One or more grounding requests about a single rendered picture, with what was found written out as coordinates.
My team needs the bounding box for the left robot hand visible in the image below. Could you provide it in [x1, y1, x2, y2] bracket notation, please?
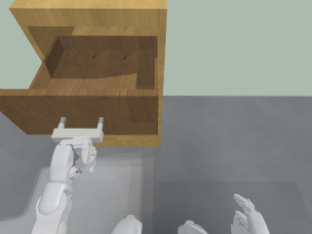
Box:
[49, 136, 97, 186]

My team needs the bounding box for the drawer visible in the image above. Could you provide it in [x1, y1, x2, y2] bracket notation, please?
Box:
[0, 35, 159, 136]

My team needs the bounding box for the cabinet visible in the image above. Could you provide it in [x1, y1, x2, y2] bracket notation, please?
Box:
[9, 0, 168, 147]

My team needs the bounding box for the left robot forearm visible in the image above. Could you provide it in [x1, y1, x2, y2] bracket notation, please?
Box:
[30, 181, 73, 234]

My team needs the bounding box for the handle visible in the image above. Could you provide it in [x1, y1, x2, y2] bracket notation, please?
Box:
[51, 117, 104, 143]

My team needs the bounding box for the left robot thigh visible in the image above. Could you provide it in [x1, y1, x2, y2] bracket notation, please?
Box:
[111, 218, 142, 234]

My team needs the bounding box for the right robot hand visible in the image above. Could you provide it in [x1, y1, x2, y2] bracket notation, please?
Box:
[230, 193, 270, 234]

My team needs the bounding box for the right robot shin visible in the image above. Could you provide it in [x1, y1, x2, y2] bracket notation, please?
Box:
[184, 220, 194, 224]

